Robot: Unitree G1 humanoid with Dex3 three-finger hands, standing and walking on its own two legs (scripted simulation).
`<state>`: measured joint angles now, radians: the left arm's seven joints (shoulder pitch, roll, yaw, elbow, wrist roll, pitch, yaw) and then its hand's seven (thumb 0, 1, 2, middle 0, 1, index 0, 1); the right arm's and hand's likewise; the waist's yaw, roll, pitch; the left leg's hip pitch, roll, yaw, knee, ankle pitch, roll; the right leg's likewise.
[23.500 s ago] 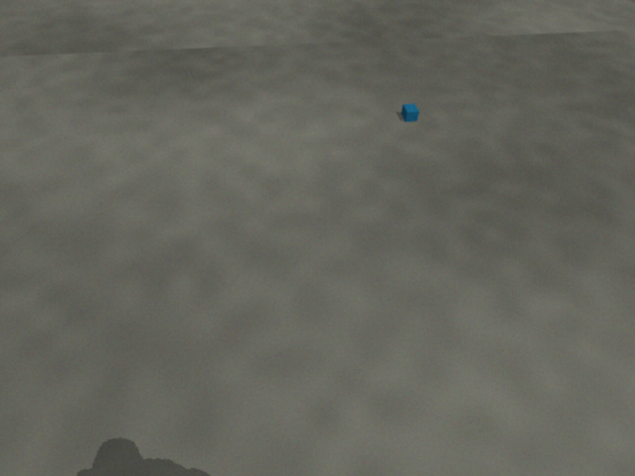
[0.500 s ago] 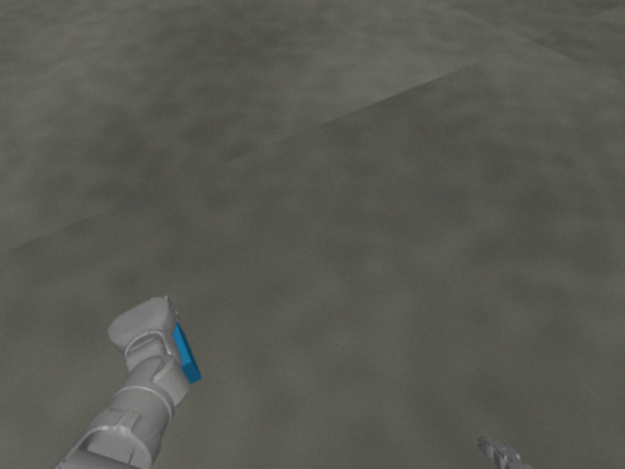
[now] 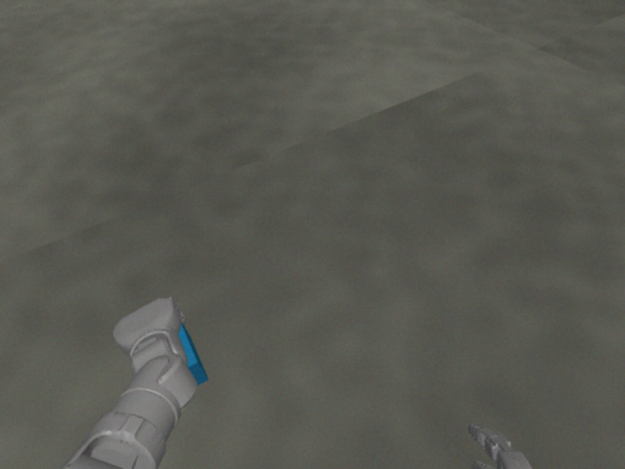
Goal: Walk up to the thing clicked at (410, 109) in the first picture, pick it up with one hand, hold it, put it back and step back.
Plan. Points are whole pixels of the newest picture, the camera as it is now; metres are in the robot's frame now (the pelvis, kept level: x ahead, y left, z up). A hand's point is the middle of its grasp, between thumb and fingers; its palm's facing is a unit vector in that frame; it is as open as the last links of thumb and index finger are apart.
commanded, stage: hold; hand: left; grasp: from above
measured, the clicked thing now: (171, 359) +0.31 +0.22 -0.09
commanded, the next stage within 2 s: crouch in 0.92 s
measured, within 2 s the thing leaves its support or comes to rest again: neither
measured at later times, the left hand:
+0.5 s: hand (160, 351) +0.30 +0.22 -0.03, palm faces -0.35 -0.26 -0.90, open 11.3 cm
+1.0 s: hand (155, 344) +0.31 +0.23 -0.03, palm faces -0.37 -0.25 -0.89, open 11.3 cm
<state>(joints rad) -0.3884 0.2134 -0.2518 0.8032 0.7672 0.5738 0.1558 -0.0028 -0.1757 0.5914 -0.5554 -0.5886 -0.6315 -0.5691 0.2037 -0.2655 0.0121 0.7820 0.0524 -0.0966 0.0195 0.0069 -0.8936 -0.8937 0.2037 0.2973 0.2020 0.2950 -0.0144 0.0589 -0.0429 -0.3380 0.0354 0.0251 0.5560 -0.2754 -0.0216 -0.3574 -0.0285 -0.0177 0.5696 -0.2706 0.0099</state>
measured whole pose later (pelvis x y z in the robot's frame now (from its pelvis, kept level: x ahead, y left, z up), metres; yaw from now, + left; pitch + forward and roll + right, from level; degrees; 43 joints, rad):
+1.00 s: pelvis +0.01 +0.01 +0.00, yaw +0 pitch +2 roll +0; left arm -0.36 0.25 -0.28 0.68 0.81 0.61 0.03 0.00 -0.20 0.53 -0.61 -0.53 -0.69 -0.51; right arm 0.18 -0.26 0.02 0.74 0.06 -0.10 0.01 0.01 -0.90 -0.90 0.20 0.30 0.20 0.30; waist 0.01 0.06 -0.03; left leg -0.29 0.03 0.03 0.52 -0.27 -0.01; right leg -0.30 -0.03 -0.01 0.52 -0.26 0.02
